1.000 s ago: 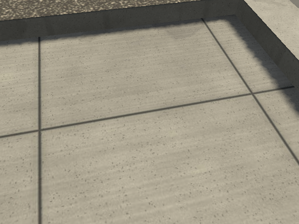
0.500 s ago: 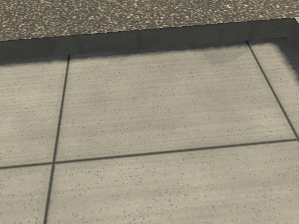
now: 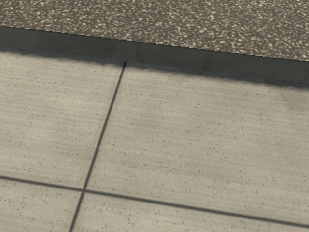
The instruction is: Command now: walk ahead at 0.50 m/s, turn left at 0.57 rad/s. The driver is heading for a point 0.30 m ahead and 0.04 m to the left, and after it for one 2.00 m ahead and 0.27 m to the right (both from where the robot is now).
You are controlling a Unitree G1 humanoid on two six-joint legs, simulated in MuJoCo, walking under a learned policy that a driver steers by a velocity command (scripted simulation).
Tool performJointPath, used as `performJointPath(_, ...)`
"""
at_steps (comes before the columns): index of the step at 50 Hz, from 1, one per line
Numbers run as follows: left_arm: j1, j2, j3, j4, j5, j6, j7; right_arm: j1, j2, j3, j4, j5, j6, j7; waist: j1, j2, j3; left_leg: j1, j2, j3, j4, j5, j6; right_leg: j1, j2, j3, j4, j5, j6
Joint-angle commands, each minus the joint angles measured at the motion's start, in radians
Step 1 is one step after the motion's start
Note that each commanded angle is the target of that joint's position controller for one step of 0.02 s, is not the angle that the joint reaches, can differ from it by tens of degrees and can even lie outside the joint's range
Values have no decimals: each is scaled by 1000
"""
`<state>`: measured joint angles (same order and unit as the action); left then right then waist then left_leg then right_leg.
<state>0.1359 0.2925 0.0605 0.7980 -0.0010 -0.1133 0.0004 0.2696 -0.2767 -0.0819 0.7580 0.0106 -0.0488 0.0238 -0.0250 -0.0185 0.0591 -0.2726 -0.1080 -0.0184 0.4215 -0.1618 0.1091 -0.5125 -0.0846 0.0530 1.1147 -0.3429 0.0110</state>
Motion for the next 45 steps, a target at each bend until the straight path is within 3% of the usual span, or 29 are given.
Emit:
performJointPath(1,15,86,25,-61,17,10,6,-29,-153,-35,-84,1,-23,-21,40,41,-82,73,262,-291,-210,268,198,-89,-23,5,-134,95,40)
performJointPath(5,-137,47,6,-106,12,9,-2,24,-170,-41,-73,8,-12,-39,-18,81,-50,5,187,-216,-197,167,130,-26,37,-10,-450,372,61)
performJointPath(9,-218,71,10,-143,-7,-2,-17,87,-166,-42,-50,16,-2,-41,-52,106,-47,53,214,-290,-141,63,102,24,72,13,-586,430,47)
performJointPath(12,-192,110,24,-144,-9,-18,-26,90,-160,-42,-50,13,7,-48,-26,135,-56,138,249,-381,-46,61,85,60,77,32,-633,317,14)
performJointPath(14,-52,140,44,-107,-3,-28,-21,66,-132,-32,-62,9,11,-48,51,149,-112,123,203,-377,80,139,48,254,78,7,-686,290,-32)
performJointPath(15,88,186,59,-91,15,-33,-14,59,-78,-11,-80,-1,8,-43,116,85,-236,26,147,-311,315,85,11,495,-50,117,-659,257,-92)
performJointPath(16,216,275,82,-63,31,-21,-10,187,-14,9,-106,20,-1,-43,87,-200,-389,-316,1,-166,663,-273,-70,863,-288,537,-716,67,-253)
performJointPath(17,238,215,70,-41,3,-15,-21,220,-79,6,-89,31,-7,-45,87,-271,-380,-479,47,-171,828,-431,-83,880,-339,777,-810,-183,-290)
performJointPath(18,198,137,48,-46,-6,-11,-23,143,-143,-10,-78,29,-6,-44,109,-157,-233,-523,85,-182,882,-347,-87,758,-285,654,-839,-237,-251)
performJointPath(19,149,111,37,-51,1,-1,-24,60,-145,-10,-94,15,-6,-44,102,-82,-145,-509,116,-137,875,-280,-89,633,-234,516,-842,-143,-222)
performJointPath(20,109,94,28,-48,7,7,-26,-1,-134,-9,-114,-2,-12,-42,84,-55,-75,-493,141,-114,821,-236,-87,515,-191,424,-861,-25,-223)
performJointPath(21,89,79,19,-47,13,9,-25,-12,-120,-10,-121,-8,-17,-37,55,-68,-54,-446,175,-101,760,-197,-84,440,-158,366,-881,72,-222)
performJointPath(23,89,75,16,-41,4,8,-25,-1,-82,-1,-122,-7,-23,-31,31,-93,-62,-379,189,-69,653,-187,-92,382,-122,306,-906,205,-236)
performJointPath(27,118,149,39,-27,-20,18,-10,-122,-30,27,-159,-16,-39,-22,53,-78,-63,-279,170,-22,336,-52,-122,311,-92,202,-931,315,-244)
performJointPath(32,208,165,44,-1,-34,40,-4,-236,-66,21,-185,4,-52,-7,85,-80,-58,-141,118,-27,126,118,-136,302,-97,217,-889,267,-208)
performJointPath(34,214,167,44,2,-35,49,1,-219,-89,10,-182,7,-60,-7,54,-83,-63,-48,117,-31,59,119,-118,297,-102,249,-841,209,-179)
performJointPath(36,212,124,31,-3,-24,51,3,-91,-129,-14,-149,-1,-62,-19,-19,-74,-115,173,142,-35,19,76,-79,227,-37,226,-700,213,-130)
performJointPath(37,193,57,7,-27,-9,46,0,59,-192,-33,-133,-19,-62,-31,-91,28,-225,385,309,-193,13,16,-18,109,33,150,-426,108,-86)
performJointPath(38,290,-7,-13,-64,-19,28,4,137,-277,-52,-113,-29,-43,-32,-61,311,-335,607,534,-555,-66,-136,117,-167,129,25,-124,-217,-39)
performJointPath(39,280,82,6,-57,-42,25,7,145,-217,-42,-95,-19,-40,-26,-73,280,-289,562,541,-692,-127,-351,151,-297,78,58,45,-237,-31)
performJointPath(40,217,134,22,-62,-44,30,7,103,-155,-23,-99,-11,-44,-24,-76,197,-177,474,496,-565,-142,-350,117,-333,42,72,102,-152,-34)
performJointPath(42,172,116,27,-65,-28,45,6,-5,-86,0,-98,-17,-46,-18,-27,150,-81,308,412,-354,-185,-146,80,-287,-4,56,72,-23,-21)
performJointPath(45,146,59,21,-88,-27,70,-6,-55,-78,-3,-78,-22,-58,-18,15,141,-35,181,374,-175,-254,62,70,-215,-37,44,10,69,-4)
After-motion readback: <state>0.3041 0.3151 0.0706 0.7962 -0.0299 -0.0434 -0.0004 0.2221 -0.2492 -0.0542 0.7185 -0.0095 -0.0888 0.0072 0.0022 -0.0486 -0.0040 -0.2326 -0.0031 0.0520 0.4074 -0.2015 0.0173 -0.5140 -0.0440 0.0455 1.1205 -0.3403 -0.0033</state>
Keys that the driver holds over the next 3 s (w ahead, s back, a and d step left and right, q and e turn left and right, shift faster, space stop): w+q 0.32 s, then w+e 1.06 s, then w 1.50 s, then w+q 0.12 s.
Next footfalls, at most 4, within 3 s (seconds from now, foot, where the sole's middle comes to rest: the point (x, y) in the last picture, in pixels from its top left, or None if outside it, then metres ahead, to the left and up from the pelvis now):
0.30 right None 0.36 -0.14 -0.78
0.74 left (119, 217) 0.52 0.15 -0.78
1.22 right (180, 159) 0.79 -0.13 -0.78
1.72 left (154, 113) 1.08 -0.01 -0.78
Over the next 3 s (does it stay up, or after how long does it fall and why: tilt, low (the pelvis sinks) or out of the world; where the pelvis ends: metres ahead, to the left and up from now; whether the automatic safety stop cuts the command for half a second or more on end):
stays up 1.58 -0.25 0.15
